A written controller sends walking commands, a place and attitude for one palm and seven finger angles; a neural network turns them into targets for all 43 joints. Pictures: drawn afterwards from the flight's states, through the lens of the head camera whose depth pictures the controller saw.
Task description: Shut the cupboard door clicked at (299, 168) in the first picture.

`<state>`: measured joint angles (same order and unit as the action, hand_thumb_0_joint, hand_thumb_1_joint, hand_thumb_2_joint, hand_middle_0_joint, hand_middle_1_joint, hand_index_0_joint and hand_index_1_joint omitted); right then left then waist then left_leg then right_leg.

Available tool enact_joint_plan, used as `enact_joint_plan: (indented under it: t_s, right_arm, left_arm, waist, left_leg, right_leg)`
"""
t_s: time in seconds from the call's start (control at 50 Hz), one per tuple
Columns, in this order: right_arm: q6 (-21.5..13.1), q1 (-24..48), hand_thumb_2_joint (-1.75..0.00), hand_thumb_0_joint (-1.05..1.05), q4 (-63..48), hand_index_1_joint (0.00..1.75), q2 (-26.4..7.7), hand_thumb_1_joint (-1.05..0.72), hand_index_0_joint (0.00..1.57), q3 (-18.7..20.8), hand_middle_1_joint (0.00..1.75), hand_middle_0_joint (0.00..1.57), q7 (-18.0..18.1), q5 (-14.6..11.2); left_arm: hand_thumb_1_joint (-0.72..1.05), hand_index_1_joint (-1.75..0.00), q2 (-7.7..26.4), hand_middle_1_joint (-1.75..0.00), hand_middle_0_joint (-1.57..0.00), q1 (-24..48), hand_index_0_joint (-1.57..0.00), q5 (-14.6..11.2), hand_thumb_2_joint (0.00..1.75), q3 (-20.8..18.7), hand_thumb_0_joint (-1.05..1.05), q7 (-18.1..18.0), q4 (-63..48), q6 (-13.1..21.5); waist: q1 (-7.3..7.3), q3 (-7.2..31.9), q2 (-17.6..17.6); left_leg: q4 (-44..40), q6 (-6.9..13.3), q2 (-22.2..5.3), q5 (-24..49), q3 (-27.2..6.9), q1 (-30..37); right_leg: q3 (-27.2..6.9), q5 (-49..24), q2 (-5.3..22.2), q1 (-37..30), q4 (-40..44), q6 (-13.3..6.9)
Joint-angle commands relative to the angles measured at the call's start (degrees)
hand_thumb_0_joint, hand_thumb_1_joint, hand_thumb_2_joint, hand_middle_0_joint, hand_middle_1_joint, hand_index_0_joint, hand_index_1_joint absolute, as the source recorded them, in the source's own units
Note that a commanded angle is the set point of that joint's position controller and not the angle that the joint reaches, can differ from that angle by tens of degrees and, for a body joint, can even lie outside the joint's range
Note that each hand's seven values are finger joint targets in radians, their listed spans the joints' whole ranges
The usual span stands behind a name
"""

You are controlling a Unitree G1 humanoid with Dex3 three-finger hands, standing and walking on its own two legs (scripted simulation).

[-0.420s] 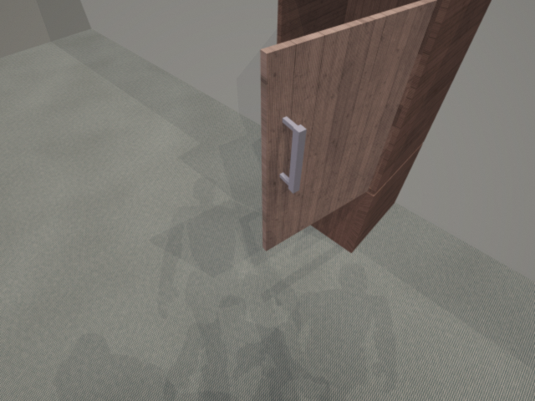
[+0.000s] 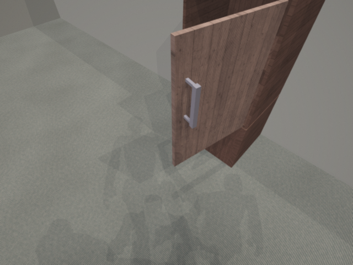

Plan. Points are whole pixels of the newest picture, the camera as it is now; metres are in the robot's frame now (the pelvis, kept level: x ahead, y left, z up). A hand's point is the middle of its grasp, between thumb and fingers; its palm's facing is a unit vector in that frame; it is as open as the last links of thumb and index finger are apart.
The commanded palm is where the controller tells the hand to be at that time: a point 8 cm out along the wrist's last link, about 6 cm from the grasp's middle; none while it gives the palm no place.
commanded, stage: look at it before walking up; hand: left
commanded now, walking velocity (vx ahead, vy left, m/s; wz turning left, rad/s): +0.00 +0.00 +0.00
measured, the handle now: (191, 104) +0.57 -0.01 +0.02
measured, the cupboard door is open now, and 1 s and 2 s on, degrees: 77 77 77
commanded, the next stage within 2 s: walk around to get in front in 0.42 s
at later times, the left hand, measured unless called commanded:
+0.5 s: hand out of the picture +0.05 +0.21 -0.17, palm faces -0.01 -0.96 -0.27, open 7.4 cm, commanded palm none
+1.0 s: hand out of the picture +0.06 +0.16 -0.18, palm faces -0.15 -0.95 -0.29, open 7.4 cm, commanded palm none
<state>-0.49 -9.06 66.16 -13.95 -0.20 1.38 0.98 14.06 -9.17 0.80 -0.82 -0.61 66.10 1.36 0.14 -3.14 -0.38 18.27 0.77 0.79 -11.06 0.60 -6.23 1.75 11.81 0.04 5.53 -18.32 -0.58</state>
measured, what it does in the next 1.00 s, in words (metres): stands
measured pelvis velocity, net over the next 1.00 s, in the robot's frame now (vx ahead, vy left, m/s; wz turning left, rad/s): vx -0.02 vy -0.04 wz -0.21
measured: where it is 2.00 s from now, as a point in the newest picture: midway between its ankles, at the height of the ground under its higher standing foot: outside the picture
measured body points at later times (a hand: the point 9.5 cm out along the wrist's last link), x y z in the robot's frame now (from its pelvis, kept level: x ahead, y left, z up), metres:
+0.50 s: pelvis +0.00 +0.00 +0.00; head +0.02 -0.01 +0.45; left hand +0.05 +0.26 -0.15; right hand +0.04 -0.27 -0.15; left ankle -0.01 +0.11 -0.75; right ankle -0.02 -0.11 -0.75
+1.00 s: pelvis -0.02 -0.04 -0.03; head +0.03 -0.08 +0.42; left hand +0.07 +0.21 -0.16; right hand -0.02 -0.29 -0.20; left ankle -0.02 +0.11 -0.71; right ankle -0.03 -0.12 -0.75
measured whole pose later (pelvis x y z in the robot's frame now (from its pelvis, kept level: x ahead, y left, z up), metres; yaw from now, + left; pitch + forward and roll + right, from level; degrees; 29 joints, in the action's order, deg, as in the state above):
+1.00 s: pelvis -0.02 -0.04 -0.03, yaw -12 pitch -1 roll +1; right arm 3.5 -10.0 58.3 -12.4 3.2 2.0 0.9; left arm 10.6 -11.8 1.8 -4.2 0.2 56.3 -1.6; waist -1.1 -8.0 -2.7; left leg 51.5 -2.0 -4.0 -28.8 4.6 -19.8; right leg 0.6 19.7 -1.8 17.4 -38.1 -3.6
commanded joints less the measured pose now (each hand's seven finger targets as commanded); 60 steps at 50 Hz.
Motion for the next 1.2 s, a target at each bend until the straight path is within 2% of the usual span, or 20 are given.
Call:
enact_joint_plan:
  t_s: [0.0, 0.52, 0.56, 0.62, 0.68, 0.72, 0.74, 0.76, 0.78, 0.8, 0.84, 0.88, 0.9, 0.92, 0.94, 0.96, 1.0, 1.04, 1.08, 1.18]
  right_arm:
    - [-0.8, -0.7, -0.90, 0.00, -2.5, 0.30, -8.8, -0.90, 0.20, 1.7, 0.30, 0.20, 0.5, -0.1]
    - [-0.9, -0.2, -0.90, 0.00, -2.5, 0.30, -9.7, -0.90, 0.20, 1.8, 0.30, 0.20, 0.5, 0.0]
    - [-0.3, -2.5, -0.90, 0.00, -2.3, 0.30, -5.7, -0.90, 0.20, 1.4, 0.30, 0.20, 0.8, 0.0]
    - [0.7, -4.2, -0.90, 0.00, -3.3, 0.30, -5.9, -0.90, 0.20, 2.1, 0.30, 0.20, 1.3, 0.0]
    - [1.2, -4.2, -0.90, 0.00, -5.9, 0.30, -7.1, -0.90, 0.20, 3.4, 0.30, 0.20, 1.7, 0.1]
    - [1.4, -4.1, -0.90, 0.00, -7.4, 0.30, -8.1, -0.90, 0.20, 4.2, 0.30, 0.20, 1.8, 0.3]
    - [1.4, -4.2, -0.90, 0.00, -8.2, 0.30, -8.6, -0.90, 0.20, 4.5, 0.30, 0.20, 1.9, 0.4]
    - [1.2, -4.1, -0.90, 0.00, -8.8, 0.30, -9.1, -0.90, 0.20, 4.8, 0.30, 0.20, 1.9, 0.5]
    - [1.1, -4.0, -0.90, 0.00, -9.5, 0.30, -8.9, -0.90, 0.20, 4.9, 0.30, 0.20, 1.9, 0.7]
    - [1.0, -3.2, -0.90, 0.00, -10.2, 0.30, -8.6, -0.90, 0.20, 4.9, 0.30, 0.20, 1.9, 1.0]
    - [0.8, -1.2, -0.90, 0.00, -11.5, 0.30, -8.4, -0.90, 0.20, 5.0, 0.30, 0.20, 1.8, 1.2]
    - [1.2, 0.2, -0.90, 0.00, -12.3, 0.30, -8.7, -0.90, 0.20, 5.4, 0.30, 0.20, 1.7, 0.5]
    - [1.6, -0.3, -0.90, 0.00, -13.5, 0.30, -6.0, -0.90, 0.20, 5.4, 0.30, 0.20, 1.4, -0.2]
    - [2.0, 1.6, -0.90, 0.00, -15.3, 0.30, -3.7, -0.90, 0.20, 5.1, 0.30, 0.20, 0.9, -0.5]
    - [2.7, 2.5, -0.90, 0.00, -15.2, 0.30, -4.4, -0.90, 0.20, 5.1, 0.30, 0.20, 0.9, -0.4]
    - [2.9, 3.2, -0.90, 0.00, -15.3, 0.30, -4.0, -0.90, 0.20, 5.4, 0.30, 0.20, 0.9, -0.3]
    - [2.6, 2.9, -0.90, 0.00, -14.8, 0.30, -3.6, -0.90, 0.20, 5.0, 0.30, 0.20, 0.6, -0.2]
    - [2.6, 2.9, -0.90, 0.00, -14.9, 0.30, -2.4, -0.90, 0.20, 4.7, 0.30, 0.20, 0.6, -0.3]
    - [2.6, 2.5, -0.90, 0.00, -15.0, 0.30, -2.0, -0.90, 0.20, 4.7, 0.30, 0.20, 0.7, -0.4]
    - [2.2, 5.0, -0.90, 0.00, -16.9, 0.30, -2.3, -0.90, 0.20, 4.8, 0.30, 0.20, 1.0, -0.6]
  left_arm:
    - [0.90, -0.30, 9.2, -0.30, -0.20, -0.5, -0.20, -0.3, 0.90, -1.4, 0.00, -0.8, -2.5, 0.7]
    - [0.90, -0.30, 9.9, -0.30, -0.20, 0.0, -0.20, -0.3, 0.90, -1.5, 0.00, -0.7, -2.8, 0.6]
    - [0.90, -0.30, 6.5, -0.30, -0.20, -1.4, -0.20, -0.3, 0.90, -1.2, 0.00, -0.9, -2.8, -0.3]
    - [0.90, -0.30, 6.7, -0.30, -0.20, -2.0, -0.20, -0.1, 0.90, -2.1, 0.00, -0.8, -4.0, -1.6]
    - [0.90, -0.30, 6.8, -0.30, -0.20, -2.2, -0.20, 0.2, 0.90, -3.0, 0.00, -0.4, -6.7, -2.5]
    - [0.90, -0.30, 6.0, -0.30, -0.20, -2.0, -0.20, 0.4, 0.90, -3.4, 0.00, 0.1, -8.7, -3.2]
    - [0.90, -0.30, 5.3, -0.30, -0.20, -2.0, -0.20, 0.4, 0.90, -3.6, 0.00, 0.3, -9.5, -3.5]
    - [0.90, -0.30, 4.6, -0.30, -0.20, -2.0, -0.20, 0.5, 0.90, -3.8, 0.00, 0.5, -10.2, -3.9]
    - [0.90, -0.30, 4.1, -0.30, -0.20, -1.6, -0.20, 0.6, 0.90, -4.1, 0.00, 0.6, -11.3, -4.3]
    - [0.90, -0.30, 3.4, -0.30, -0.20, -1.4, -0.20, 0.6, 0.90, -4.3, 0.00, 0.8, -12.0, -4.4]
    - [0.90, -0.30, 2.4, -0.30, -0.20, -3.9, -0.20, 0.5, 0.90, -4.4, 0.00, 1.1, -12.3, -3.9]
    - [0.90, -0.30, 3.2, -0.30, -0.20, -9.5, -0.20, 0.6, 0.90, -5.0, 0.00, 1.2, -11.1, -3.3]
    - [0.90, -0.30, 7.9, -0.30, -0.20, -11.2, -0.20, 1.3, 0.90, -5.9, 0.00, 0.6, -11.1, -2.5]
    - [0.90, -0.30, 12.2, -0.30, -0.20, -11.9, -0.20, 0.9, 0.90, -6.5, 0.00, 0.0, -11.0, -2.3]
    - [0.90, -0.30, 11.1, -0.30, -0.20, -11.9, -0.20, 0.6, 0.90, -6.5, 0.00, -0.6, -11.5, -2.4]
    - [0.90, -0.30, 9.6, -0.30, -0.20, -8.8, -0.20, 0.7, 0.90, -6.7, 0.00, -1.1, -12.3, -2.6]
    - [0.90, -0.30, 7.4, -0.30, -0.20, -5.8, -0.20, 0.6, 0.90, -6.1, 0.00, -1.3, -13.7, -2.2]
    - [0.90, -0.30, 7.2, -0.30, -0.20, -6.8, -0.20, 0.6, 0.90, -6.1, 0.00, -1.3, -13.7, -1.8]
    - [0.90, -0.30, 7.7, -0.30, -0.20, -7.6, -0.20, 0.7, 0.90, -6.2, 0.00, -1.2, -13.6, -1.8]
    - [0.90, -0.30, 8.1, -0.30, -0.20, -9.4, -0.20, 0.8, 0.90, -6.5, 0.00, -0.9, -13.7, -2.1]
  waist:
    - [0.11, 2.5, 0.2]
    - [0.16, 3.0, 0.0]
    - [0.39, 3.5, 0.2]
    - [0.60, 2.5, 0.5]
    - [0.62, 2.4, -1.0]
    - [0.56, 1.2, -4.1]
    - [0.42, 0.9, -6.5]
    - [0.09, 0.7, -9.5]
    - [0.17, 0.6, -10.2]
    - [-0.19, -0.1, -9.8]
    - [-1.84, 1.1, -8.2]
    - [-4.07, 3.4, -3.3]
    - [-4.29, 3.3, 11.5]
    - [-5.09, 1.4, 20.0]
    - [-4.92, 1.8, 13.8]
    - [-3.44, 1.3, 13.3]
    - [-1.83, 2.2, 7.6]
    - [-1.76, 4.4, 4.6]
    - [-1.96, 6.5, 5.1]
    - [-3.10, 6.1, 8.2]
  left_leg:
    - [-2.3, 0.6, -7.1, 11.2, -5.3, 0.5]
    - [-2.3, 0.4, -7.5, 11.6, -4.6, 1.9]
    - [-0.2, 0.0, -8.0, 12.2, -2.8, 2.6]
    - [2.4, -0.2, -8.6, 9.5, -1.0, 1.6]
    - [3.8, 0.8, -10.7, 8.2, -0.8, 1.6]
    - [2.2, 2.7, -13.8, 5.6, -3.2, 0.6]
    - [0.7, 4.5, -16.5, 5.8, -5.2, -0.1]
    - [-1.1, 7.1, -20.0, 7.5, -7.1, -1.0]
    - [-2.0, 9.3, -22.4, 9.4, -8.0, -2.1]
    - [-1.3, 10.1, -23.0, 12.2, -7.2, -3.3]
    - [3.8, 8.0, -21.5, 18.7, -2.3, -3.4]
    - [13.8, 3.6, -17.0, 13.1, 2.7, -6.3]
    - [26.5, -1.0, -9.0, -2.5, 8.3, -14.5]
    - [39.1, -3.2, -2.1, -25.5, 7.1, -22.9]
    - [45.9, -2.6, -3.3, -24.0, -0.5, -23.7]
    - [49.0, -2.6, -3.8, -20.7, -1.9, -26.0]
    - [49.2, -3.4, -4.8, -14.7, -2.9, -26.1]
    - [45.9, -4.0, -4.1, -13.3, -2.4, -24.5]
    - [42.5, -4.3, -3.3, -12.9, -1.9, -23.8]
    - [36.4, -4.4, -2.1, -13.6, -2.2, -23.8]
  right_leg:
    - [-5.2, -11.2, 7.1, -0.1, 2.3, -1.8]
    - [-6.0, -12.6, 6.9, 0.2, 2.4, -2.0]
    - [-6.5, -15.2, 6.7, 1.9, 0.6, -1.7]
    - [-8.0, -15.9, 6.0, 4.9, -3.0, -1.7]
    - [-8.1, -14.3, 4.3, 9.0, -7.8, -1.8]
    - [-7.2, -8.5, 1.9, 12.8, -13.1, -1.3]
    - [-5.9, -2.2, 0.5, 14.5, -18.4, -0.9]
    - [-4.0, 9.4, -0.3, 16.1, -25.6, -0.4]
    - [-3.0, 16.3, 0.1, 17.2, -31.7, 0.0]
    - [-3.5, 18.1, 1.2, 17.5, -33.8, 0.0]
    - [-1.9, 15.6, 2.1, 13.8, -27.4, -0.1]
    - [-1.2, 1.3, 1.6, 5.5, -13.2, -0.4]
    - [-16.1, -12.9, 10.4, 0.6, -2.7, -3.4]
    - [-29.5, -23.8, 20.7, 1.5, 1.5, -10.3]
    - [-30.5, -15.3, 19.5, 3.5, 1.7, -13.0]
    - [-30.5, -13.2, 17.5, 3.4, 0.9, -12.7]
    - [-25.6, -14.9, 14.3, 2.9, -0.9, -11.8]
    - [-23.7, -20.4, 12.6, 1.5, -2.3, -11.0]
    - [-23.0, -22.5, 11.5, -1.7, -2.9, -10.6]
    - [-25.7, -25.6, 10.4, -3.4, -3.5, -10.8]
